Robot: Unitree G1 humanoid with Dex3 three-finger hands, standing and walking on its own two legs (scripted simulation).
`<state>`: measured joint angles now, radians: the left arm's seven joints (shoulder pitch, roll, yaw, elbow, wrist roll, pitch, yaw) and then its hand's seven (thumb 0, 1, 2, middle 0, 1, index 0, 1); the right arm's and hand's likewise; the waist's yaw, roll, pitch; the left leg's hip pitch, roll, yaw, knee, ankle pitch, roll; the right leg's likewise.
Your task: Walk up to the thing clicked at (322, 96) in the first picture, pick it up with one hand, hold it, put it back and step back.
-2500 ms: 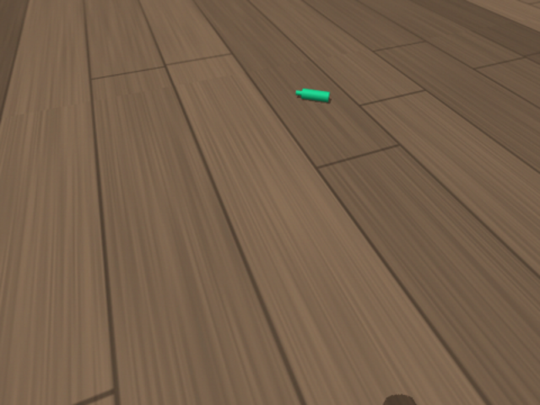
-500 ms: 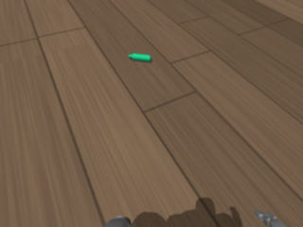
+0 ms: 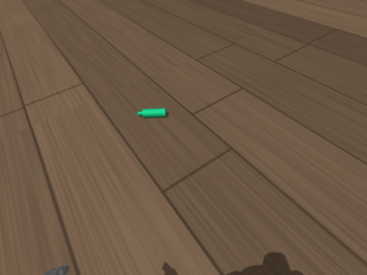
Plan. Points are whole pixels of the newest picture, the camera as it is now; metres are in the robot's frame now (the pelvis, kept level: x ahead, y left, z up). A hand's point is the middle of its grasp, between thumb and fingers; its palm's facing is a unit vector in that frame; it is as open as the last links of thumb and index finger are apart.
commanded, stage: walk up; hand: left
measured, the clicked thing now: (151, 113) +1.46 +0.32 -0.72
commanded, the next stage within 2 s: none
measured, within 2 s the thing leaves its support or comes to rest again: neither
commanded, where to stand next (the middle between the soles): +1.06 +0.05 m, yaw +1 degrees
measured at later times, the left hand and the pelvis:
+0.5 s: hand (77, 230) +0.29 +0.32 -0.14, palm faces -0.04 -0.94 -0.34, open 7.4 cm; pelvis +0.24 +0.05 +0.02, yaw +0 degrees
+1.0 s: hand (113, 152) +0.53 +0.26 -0.09, palm faces -0.03 -0.92 -0.40, open 7.4 cm; pelvis +0.45 +0.00 +0.02, yaw -1 degrees
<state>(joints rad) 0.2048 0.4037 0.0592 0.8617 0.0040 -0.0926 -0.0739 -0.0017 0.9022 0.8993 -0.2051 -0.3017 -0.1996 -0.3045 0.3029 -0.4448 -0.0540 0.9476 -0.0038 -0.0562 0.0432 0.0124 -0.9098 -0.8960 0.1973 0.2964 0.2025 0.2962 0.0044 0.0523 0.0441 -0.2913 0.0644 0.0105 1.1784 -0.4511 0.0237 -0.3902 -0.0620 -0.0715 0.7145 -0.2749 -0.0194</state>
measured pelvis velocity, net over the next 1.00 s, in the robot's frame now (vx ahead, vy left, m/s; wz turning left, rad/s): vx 0.45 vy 0.00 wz -0.02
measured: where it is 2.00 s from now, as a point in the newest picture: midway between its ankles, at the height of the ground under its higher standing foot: (188, 178)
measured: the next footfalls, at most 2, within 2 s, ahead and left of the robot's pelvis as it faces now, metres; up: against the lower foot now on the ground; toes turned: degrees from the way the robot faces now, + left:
left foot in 0.32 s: +0.32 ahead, +0.16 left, +0.00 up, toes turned +7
right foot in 0.78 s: +0.53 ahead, -0.12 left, +0.00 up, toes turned -6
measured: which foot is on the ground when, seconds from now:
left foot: up 0.00-0.30, down 0.32-0.82, up 0.84-1.00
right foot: down 0.00-0.36, up 0.38-0.76, down 0.78-1.00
